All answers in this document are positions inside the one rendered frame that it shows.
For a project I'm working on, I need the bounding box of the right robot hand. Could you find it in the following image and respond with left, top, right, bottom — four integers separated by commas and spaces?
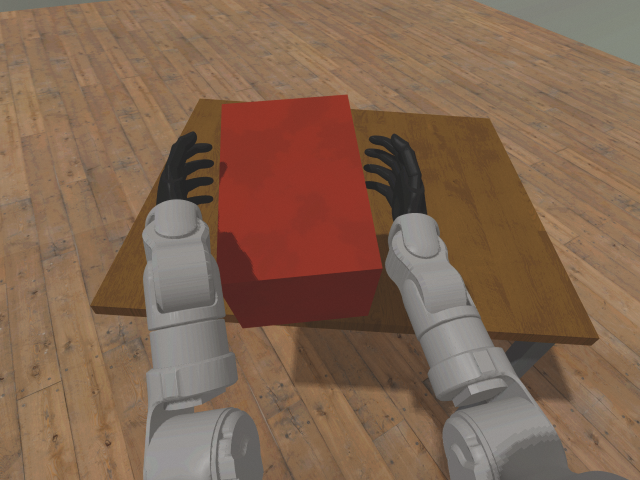
363, 134, 427, 222

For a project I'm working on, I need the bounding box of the robot right forearm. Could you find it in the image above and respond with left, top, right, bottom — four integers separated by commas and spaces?
385, 213, 568, 466

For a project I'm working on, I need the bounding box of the carton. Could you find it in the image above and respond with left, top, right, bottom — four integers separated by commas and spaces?
217, 95, 383, 328

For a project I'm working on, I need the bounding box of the robot left upper arm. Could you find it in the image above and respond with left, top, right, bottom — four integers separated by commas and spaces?
144, 407, 264, 480

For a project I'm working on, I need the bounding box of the table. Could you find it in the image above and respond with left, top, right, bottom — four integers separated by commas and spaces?
90, 99, 600, 413

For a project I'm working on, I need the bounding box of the left robot hand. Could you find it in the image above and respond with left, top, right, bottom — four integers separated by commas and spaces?
156, 131, 214, 205

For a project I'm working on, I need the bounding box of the robot right upper arm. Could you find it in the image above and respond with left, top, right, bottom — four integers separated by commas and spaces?
442, 397, 628, 480

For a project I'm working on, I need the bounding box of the robot left forearm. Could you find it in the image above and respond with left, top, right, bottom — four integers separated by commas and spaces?
142, 199, 238, 480

